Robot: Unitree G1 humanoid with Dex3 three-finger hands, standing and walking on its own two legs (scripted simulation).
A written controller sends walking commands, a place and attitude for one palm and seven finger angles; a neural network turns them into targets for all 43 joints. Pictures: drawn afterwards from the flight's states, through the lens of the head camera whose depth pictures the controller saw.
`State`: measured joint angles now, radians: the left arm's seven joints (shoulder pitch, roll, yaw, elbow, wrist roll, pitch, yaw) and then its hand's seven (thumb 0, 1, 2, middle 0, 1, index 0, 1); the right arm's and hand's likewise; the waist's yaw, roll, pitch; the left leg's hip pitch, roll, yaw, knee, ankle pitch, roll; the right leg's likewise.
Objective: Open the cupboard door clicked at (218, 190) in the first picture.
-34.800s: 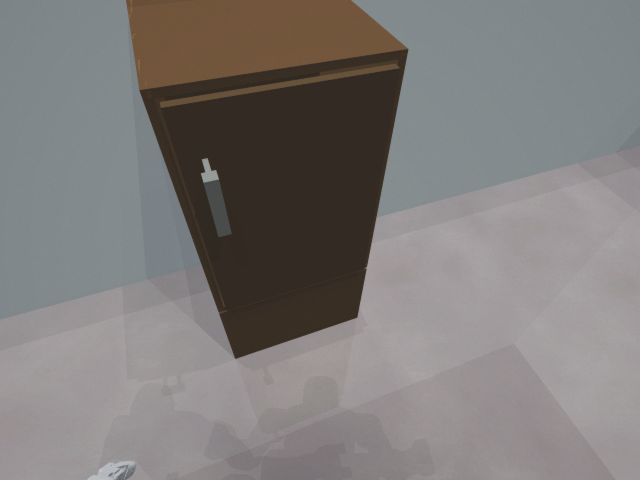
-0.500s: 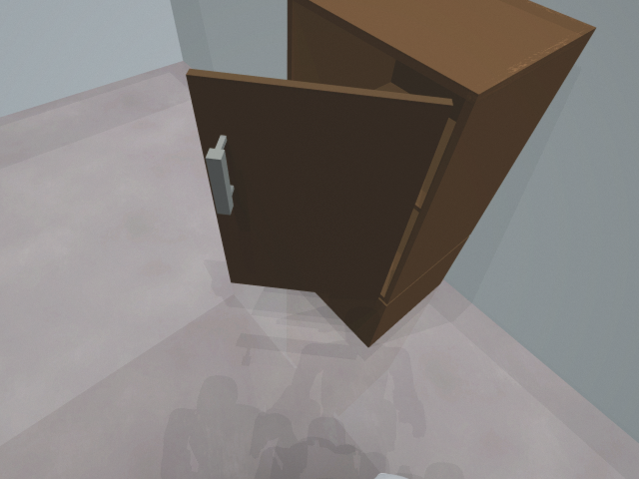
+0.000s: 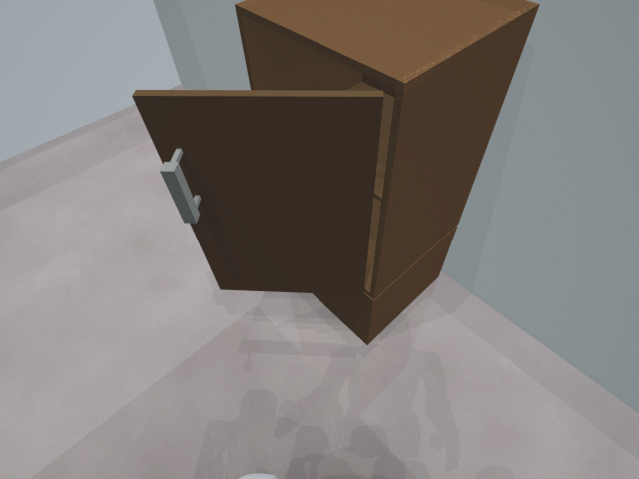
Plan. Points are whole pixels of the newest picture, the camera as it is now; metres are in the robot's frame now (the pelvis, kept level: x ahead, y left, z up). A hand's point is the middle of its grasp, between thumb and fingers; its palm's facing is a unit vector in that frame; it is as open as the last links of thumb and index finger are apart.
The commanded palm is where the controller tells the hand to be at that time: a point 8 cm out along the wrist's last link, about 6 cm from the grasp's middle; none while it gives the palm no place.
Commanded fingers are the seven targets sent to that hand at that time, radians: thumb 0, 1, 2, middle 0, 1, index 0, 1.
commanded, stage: come to a stop and stand still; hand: left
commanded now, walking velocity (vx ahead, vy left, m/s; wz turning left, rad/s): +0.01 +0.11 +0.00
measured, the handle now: (184, 186) +0.60 +0.29 -0.02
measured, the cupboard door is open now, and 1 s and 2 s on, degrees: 44 44 44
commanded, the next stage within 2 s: look again from close up in 0.44 s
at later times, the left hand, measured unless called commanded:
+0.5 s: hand out of the picture +0.01 +0.22 -0.19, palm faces +0.03 -0.98 -0.18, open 7.4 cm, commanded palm none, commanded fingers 0.00 0.90 0.90 -0.20 -0.30 -0.20 -0.30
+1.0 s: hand out of the picture +0.05 +0.19 -0.18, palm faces +0.01 -0.97 -0.24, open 7.3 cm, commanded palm none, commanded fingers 0.00 0.90 0.90 -0.20 -0.30 -0.20 -0.30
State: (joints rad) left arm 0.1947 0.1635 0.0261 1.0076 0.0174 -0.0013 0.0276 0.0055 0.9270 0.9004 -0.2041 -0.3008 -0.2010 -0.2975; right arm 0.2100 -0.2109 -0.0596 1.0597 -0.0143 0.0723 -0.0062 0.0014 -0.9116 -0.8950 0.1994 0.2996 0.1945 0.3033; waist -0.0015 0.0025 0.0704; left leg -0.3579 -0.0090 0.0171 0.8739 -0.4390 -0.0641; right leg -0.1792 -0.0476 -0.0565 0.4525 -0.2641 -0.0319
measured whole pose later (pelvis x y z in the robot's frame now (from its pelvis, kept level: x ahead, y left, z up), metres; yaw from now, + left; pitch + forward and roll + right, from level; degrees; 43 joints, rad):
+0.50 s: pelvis -0.01 +0.03 -0.01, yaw +1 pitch +0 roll +2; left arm 0.24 0.19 0.03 1.08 0.01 0.02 -0.01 0.01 0.91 0.90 -0.20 -0.30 -0.19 -0.30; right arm 0.26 -0.14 -0.02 1.07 -0.03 0.00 -0.04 0.00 -0.92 -0.89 0.20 0.30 0.20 0.30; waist 0.00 -0.05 0.05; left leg -0.18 -0.02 0.04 0.44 -0.27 0.01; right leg -0.22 -0.03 -0.03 0.52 -0.29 0.00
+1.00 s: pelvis +0.01 +0.01 -0.01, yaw +0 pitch -1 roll +1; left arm 0.23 0.17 0.00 1.06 0.01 -0.02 0.03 0.01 0.92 0.90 -0.20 -0.30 -0.20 -0.30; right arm 0.27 -0.17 0.01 1.07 -0.02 -0.01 -0.03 0.01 -0.92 -0.89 0.20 0.30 0.20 0.30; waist -0.02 0.02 0.03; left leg -0.15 0.04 0.03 0.48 -0.31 -0.03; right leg -0.18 0.02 -0.05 0.51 -0.32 -0.05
